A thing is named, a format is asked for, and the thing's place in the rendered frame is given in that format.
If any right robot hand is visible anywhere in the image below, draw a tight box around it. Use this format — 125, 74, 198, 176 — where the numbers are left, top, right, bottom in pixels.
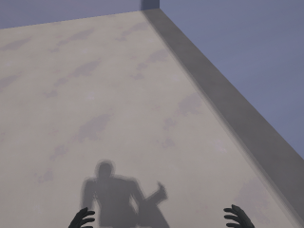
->
223, 204, 255, 228

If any left robot hand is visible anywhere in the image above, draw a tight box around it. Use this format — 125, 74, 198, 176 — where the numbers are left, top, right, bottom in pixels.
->
68, 207, 95, 228

